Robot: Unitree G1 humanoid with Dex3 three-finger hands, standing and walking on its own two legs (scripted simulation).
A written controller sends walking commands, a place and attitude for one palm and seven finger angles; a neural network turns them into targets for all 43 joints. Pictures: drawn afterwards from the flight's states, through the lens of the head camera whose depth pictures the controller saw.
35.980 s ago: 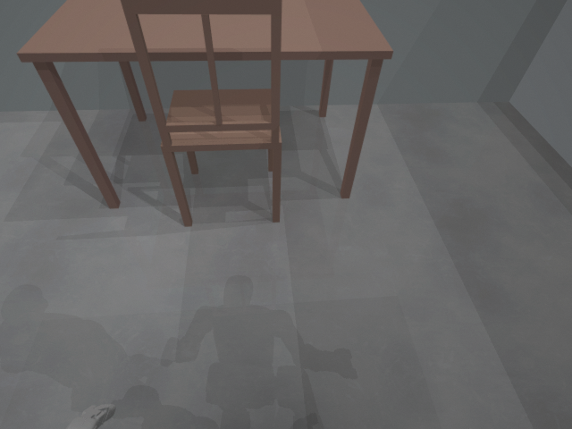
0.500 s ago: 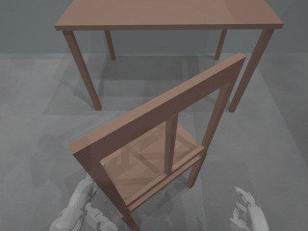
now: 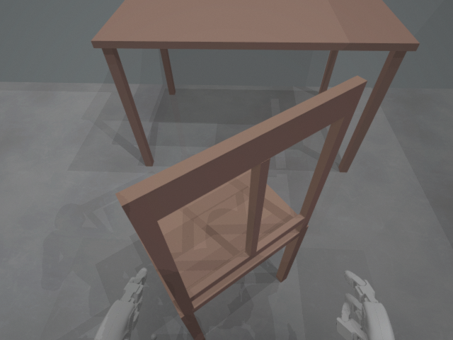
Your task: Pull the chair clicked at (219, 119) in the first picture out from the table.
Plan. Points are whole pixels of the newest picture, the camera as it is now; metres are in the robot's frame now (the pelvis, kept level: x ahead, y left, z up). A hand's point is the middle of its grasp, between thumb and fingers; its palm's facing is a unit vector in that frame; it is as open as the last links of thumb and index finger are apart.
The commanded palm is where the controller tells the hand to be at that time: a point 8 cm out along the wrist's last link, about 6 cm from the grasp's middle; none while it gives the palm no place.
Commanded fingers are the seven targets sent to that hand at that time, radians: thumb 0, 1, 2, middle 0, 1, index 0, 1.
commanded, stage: draw the fingers out of the gap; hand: left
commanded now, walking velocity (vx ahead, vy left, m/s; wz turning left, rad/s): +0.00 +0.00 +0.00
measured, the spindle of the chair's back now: (254, 215) +0.36 -0.04 -0.01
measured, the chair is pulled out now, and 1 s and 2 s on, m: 0.65 0.65 0.65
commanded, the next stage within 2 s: draw the hand back to the body in 0.36 s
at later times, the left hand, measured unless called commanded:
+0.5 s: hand out of the picture +0.09 +0.13 -0.02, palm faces -0.13 -0.98 -0.15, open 17.5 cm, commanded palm +0.07 +0.19 +0.00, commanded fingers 0.00 -0.55 0.20 0.00 0.00 0.00 0.00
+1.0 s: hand (90, 337) +0.13 +0.18 +0.08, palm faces +0.02 -1.00 -0.09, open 17.3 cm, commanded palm +0.09 +0.24 +0.10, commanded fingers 0.00 -0.30 0.32 -0.04 -0.05 -0.04 -0.05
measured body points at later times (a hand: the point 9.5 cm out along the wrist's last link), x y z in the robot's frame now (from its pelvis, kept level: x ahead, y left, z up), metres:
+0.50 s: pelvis -0.01 +0.00 -0.01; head +0.01 -0.01 +0.44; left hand +0.10 +0.18 -0.01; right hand +0.17 -0.24 -0.07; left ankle -0.01 +0.14 -0.69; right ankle +0.01 -0.13 -0.69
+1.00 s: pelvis -0.02 +0.00 -0.02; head -0.01 -0.01 +0.43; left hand +0.13 +0.23 +0.09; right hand +0.17 -0.22 -0.07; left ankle -0.01 +0.14 -0.69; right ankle +0.01 -0.13 -0.69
